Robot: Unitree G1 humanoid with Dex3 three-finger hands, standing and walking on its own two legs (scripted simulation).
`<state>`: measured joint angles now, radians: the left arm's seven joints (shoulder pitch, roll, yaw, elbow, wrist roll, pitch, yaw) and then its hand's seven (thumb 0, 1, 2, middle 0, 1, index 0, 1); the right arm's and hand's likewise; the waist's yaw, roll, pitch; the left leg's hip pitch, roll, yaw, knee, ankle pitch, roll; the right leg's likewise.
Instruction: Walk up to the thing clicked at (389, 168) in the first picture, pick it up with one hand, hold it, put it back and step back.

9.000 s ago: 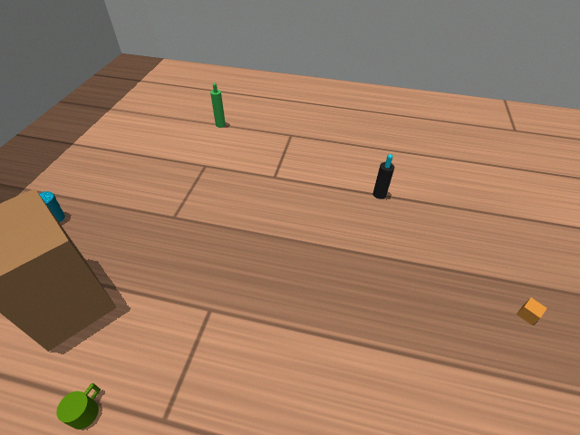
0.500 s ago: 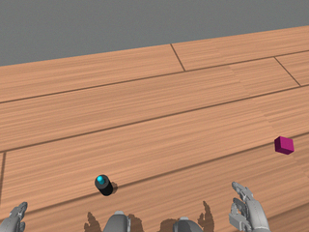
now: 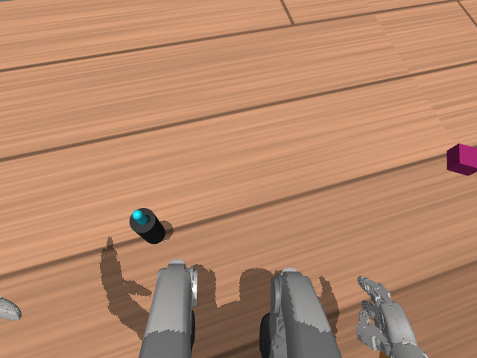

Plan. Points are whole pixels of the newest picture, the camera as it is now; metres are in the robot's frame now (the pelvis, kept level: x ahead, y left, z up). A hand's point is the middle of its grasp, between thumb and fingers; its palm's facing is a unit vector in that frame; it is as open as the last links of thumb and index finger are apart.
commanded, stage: go down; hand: left
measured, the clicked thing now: (146, 225) +0.40 +0.25 -0.42
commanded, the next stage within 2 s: approach in 1.64 s
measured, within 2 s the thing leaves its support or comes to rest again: neither
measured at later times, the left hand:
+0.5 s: hand (1, 247) +0.29 +0.41 -0.11, palm faces +0.22 -0.96 -0.14, open 17.6 cm
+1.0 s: hand out of the picture +0.30 +0.42 -0.12, palm faces +0.22 -0.97 -0.12, open 17.7 cm
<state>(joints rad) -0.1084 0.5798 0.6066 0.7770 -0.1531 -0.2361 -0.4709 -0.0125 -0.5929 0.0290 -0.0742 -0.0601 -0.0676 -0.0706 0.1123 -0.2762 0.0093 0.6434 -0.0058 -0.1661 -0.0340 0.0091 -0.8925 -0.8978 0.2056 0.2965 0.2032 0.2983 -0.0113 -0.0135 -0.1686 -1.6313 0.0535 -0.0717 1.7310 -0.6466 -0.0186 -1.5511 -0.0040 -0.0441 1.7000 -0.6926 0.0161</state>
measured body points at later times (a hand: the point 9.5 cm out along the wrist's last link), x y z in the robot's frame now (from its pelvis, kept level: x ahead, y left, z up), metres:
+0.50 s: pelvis -0.02 +0.00 -0.08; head +0.17 +0.05 +0.32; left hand +0.27 +0.46 -0.10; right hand +0.15 -0.27 -0.18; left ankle +0.06 +0.13 -0.51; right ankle +0.04 -0.13 -0.51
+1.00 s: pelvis -0.03 +0.00 -0.11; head +0.17 +0.06 +0.29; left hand +0.28 +0.47 -0.11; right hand +0.15 -0.27 -0.22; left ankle +0.06 +0.13 -0.51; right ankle +0.04 -0.13 -0.51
